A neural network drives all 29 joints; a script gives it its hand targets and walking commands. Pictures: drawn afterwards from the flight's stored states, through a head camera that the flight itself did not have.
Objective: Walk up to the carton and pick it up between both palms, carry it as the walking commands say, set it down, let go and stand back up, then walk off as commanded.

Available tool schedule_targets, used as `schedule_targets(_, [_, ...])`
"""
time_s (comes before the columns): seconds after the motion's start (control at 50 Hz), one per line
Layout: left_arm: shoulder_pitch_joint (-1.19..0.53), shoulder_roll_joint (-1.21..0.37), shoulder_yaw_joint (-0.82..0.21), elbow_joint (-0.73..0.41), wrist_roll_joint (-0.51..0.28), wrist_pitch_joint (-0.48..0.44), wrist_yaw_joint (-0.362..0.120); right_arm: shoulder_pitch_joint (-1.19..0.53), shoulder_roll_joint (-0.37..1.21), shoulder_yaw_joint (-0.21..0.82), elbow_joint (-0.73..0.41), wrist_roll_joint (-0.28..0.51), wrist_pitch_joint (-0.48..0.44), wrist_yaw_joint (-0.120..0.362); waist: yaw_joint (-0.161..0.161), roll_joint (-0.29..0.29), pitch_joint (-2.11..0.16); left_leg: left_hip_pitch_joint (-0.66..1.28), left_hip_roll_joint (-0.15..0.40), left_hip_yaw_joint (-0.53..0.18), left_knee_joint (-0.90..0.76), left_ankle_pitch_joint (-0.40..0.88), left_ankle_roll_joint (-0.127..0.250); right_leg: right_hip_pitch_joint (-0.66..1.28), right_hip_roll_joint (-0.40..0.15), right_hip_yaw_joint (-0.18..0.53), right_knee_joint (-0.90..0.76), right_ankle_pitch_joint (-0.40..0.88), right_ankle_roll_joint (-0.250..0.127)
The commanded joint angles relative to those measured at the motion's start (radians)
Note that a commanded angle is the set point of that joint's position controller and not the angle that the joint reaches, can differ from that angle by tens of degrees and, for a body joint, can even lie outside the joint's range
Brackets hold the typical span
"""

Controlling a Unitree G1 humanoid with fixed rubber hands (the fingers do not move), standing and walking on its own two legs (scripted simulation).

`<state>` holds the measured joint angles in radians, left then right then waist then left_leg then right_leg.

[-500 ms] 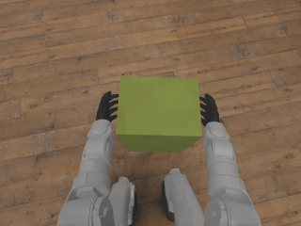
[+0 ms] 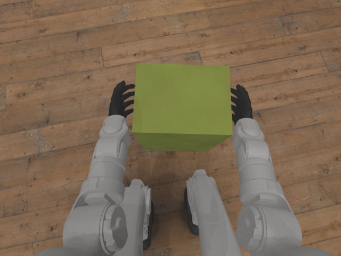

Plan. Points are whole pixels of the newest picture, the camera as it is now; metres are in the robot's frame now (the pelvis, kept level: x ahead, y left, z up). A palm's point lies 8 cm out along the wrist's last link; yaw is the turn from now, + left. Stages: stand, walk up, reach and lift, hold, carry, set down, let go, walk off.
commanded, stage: set down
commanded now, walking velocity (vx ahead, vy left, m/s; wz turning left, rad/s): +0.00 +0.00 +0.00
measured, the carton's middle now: (179, 116) +0.44 -0.06 -0.16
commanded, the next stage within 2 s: none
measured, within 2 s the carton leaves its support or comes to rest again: neither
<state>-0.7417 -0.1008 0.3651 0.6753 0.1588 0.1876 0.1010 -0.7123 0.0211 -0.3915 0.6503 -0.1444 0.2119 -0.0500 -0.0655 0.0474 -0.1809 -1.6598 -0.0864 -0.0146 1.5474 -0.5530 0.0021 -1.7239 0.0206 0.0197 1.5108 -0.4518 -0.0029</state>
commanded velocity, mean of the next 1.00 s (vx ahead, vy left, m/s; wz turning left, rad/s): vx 0.00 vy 0.00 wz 0.00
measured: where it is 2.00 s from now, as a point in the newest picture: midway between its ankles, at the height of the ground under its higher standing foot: (170, 225)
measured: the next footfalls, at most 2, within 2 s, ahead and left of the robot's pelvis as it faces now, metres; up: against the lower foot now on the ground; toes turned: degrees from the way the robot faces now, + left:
none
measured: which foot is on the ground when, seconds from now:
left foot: down 0.00-1.00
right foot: down 0.00-1.00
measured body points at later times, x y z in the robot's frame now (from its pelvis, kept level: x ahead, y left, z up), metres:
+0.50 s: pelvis -0.02 +0.00 -0.07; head +0.24 -0.03 +0.29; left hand +0.46 +0.09 -0.17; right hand +0.44 -0.21 -0.18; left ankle +0.06 +0.11 -0.54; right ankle +0.10 -0.11 -0.54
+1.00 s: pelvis -0.03 -0.01 -0.14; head +0.28 -0.04 +0.19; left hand +0.48 +0.08 -0.26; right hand +0.46 -0.22 -0.26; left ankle +0.06 +0.11 -0.54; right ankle +0.10 -0.11 -0.54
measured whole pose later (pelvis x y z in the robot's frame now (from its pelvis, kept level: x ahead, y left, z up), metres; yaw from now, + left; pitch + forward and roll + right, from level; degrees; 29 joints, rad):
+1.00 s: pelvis -0.03 -0.01 -0.14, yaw +2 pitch +43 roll +3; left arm -1.09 0.02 0.35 0.79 0.07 0.21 0.16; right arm -1.07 -0.13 -0.35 0.79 -0.08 0.23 -0.07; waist -0.07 0.05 0.00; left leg -2.13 -0.10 0.01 1.98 -0.60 -0.02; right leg -2.21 0.02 0.02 1.94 -0.48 -0.01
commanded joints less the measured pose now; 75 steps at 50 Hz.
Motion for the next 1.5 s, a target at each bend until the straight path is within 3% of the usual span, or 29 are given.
schedule_targets(0.0, [-0.583,-0.92,-0.519,-0.006,-0.076,-0.029,-0.13,-0.575,0.887,0.53,-0.017,0.084,-0.023,0.184,-0.036,-0.024,-0.851,0.286,-0.121,-0.027,-0.142,0.226,-0.018,0.593,0.13,-0.005,-0.086,0.275,0.03])
schedule_targets(0.28, [-0.727,-0.881,-0.49,0.012,-0.1,-0.022,-0.109,-0.707,0.836,0.501,0.02,0.102,-0.019,0.185,-0.044,-0.023,-0.902,0.171,-0.129,-0.002,-0.012,0.191,-0.022,0.466,0.13,-0.027,0.034,0.239,0.026])
schedule_targets(0.8, [-0.937,-0.818,-0.466,0.038,-0.147,-0.01,-0.121,-0.91,0.791,0.499,0.04,0.144,-0.001,0.186,-0.05,-0.045,-0.947,-0.054,-0.133,0.049,0.212,0.154,-0.018,0.344,0.113,-0.036,0.229,0.249,0.03])
schedule_targets(1.26, [-1.09,-0.741,-0.482,0.068,-0.217,-0.031,-0.132,-1.065,0.7,0.508,0.095,0.216,-0.023,0.212,-0.064,-0.033,-0.911,-0.153,-0.118,0.064,0.381,0.172,-0.019,0.234,0.087,-0.044,0.403,0.288,0.02])
schedule_targets(1.38, [-1.129,-0.765,-0.549,0.016,-0.269,-0.034,-0.128,-1.108,0.717,0.56,0.044,0.262,-0.029,0.212,-0.073,-0.032,-1.032,-0.107,-0.12,0.07,0.418,0.219,-0.019,0.288,0.084,-0.049,0.443,0.344,0.017])
schedule_targets(1.48, [-1.133,-0.767,-0.552,0.018,-0.277,-0.032,-0.13,-1.119,0.721,0.562,0.053,0.271,-0.028,0.212,-0.077,-0.033,-0.995,-0.137,-0.12,0.072,0.428,0.201,-0.018,0.273,0.081,-0.05,0.451,0.336,0.018])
